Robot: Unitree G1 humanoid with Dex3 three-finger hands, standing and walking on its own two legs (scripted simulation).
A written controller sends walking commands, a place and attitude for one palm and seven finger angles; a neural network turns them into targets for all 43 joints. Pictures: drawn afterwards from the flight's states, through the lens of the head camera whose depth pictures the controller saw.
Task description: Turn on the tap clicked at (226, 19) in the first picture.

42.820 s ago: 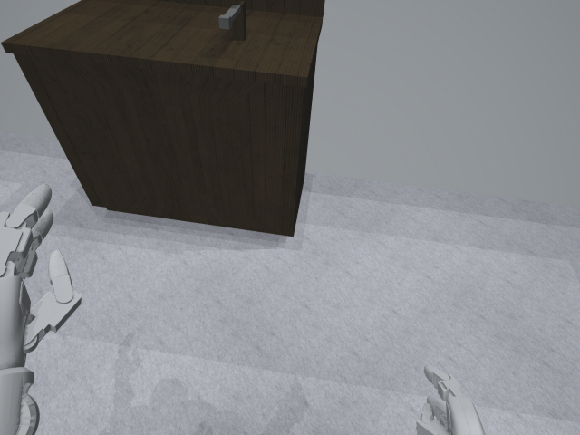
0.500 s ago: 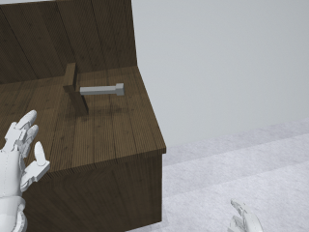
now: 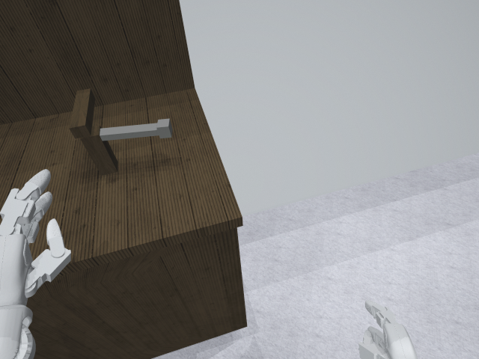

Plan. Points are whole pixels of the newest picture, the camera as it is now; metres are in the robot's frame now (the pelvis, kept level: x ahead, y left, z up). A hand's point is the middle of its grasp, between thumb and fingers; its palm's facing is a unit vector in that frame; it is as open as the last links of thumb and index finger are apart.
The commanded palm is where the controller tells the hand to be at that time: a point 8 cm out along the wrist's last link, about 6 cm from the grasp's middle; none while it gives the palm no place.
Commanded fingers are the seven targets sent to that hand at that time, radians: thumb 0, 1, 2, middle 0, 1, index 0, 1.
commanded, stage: step back with the hand held close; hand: left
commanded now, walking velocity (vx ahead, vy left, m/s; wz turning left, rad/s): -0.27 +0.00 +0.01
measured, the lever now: (164, 128) +0.52 +0.20 +0.12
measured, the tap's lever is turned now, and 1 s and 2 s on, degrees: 79 79 79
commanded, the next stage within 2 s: stop stepping back and stand still in 1.10 s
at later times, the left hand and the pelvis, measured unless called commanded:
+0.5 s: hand (7, 315) +0.14 +0.28 +0.14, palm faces +0.42 -0.81 -0.41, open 7.4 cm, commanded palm +0.08 +0.32 +0.17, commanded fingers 0.00 0.90 0.90 -0.20 -0.30 -0.20 -0.30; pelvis -0.07 +0.04 -0.01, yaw +1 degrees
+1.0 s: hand out of the picture +0.06 +0.28 +0.15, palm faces +0.34 -0.85 -0.40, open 7.4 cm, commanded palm +0.00 +0.32 +0.17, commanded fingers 0.00 0.90 0.90 -0.20 -0.30 -0.20 -0.30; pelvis -0.16 +0.04 -0.01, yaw +0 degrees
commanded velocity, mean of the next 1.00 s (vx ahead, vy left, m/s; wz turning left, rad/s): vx -0.32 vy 0.00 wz -0.01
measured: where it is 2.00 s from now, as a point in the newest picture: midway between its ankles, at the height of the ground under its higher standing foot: outside the picture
